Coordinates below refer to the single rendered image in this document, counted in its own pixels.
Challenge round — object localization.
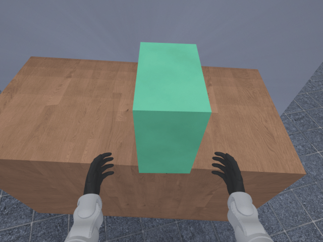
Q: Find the pedestal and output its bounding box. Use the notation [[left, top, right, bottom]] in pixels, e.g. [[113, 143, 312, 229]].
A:
[[0, 56, 306, 221]]

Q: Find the left robot forearm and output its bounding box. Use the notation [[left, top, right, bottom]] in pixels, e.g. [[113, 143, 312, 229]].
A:
[[64, 194, 103, 242]]

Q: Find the left robot hand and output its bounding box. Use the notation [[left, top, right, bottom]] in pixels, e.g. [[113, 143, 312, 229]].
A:
[[83, 152, 114, 195]]

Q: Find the carton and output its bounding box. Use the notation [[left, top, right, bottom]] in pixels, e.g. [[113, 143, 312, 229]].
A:
[[133, 42, 212, 173]]

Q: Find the right robot hand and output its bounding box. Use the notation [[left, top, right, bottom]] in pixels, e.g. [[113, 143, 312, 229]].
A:
[[211, 152, 245, 195]]

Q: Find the right robot forearm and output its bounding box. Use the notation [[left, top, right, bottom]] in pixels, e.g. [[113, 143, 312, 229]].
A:
[[227, 192, 274, 242]]

